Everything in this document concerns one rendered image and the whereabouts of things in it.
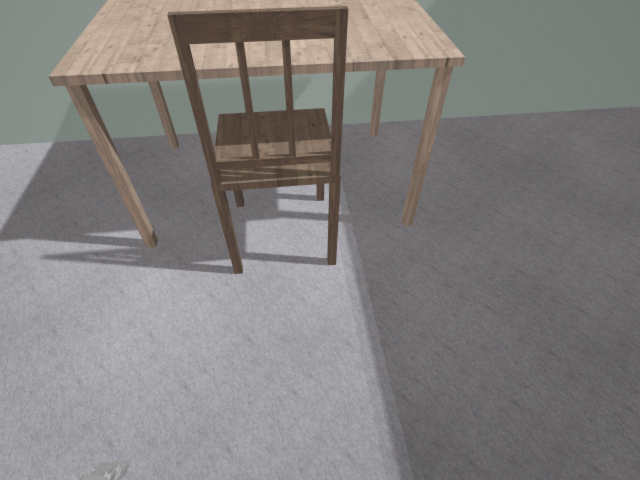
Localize chair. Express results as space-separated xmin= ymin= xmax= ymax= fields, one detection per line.
xmin=167 ymin=6 xmax=348 ymax=274

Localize table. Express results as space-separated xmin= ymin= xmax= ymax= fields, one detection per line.
xmin=48 ymin=0 xmax=465 ymax=248

